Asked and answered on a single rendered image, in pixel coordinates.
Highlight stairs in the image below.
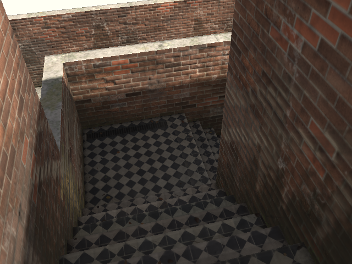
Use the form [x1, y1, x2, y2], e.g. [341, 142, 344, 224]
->
[59, 183, 315, 264]
[188, 120, 221, 183]

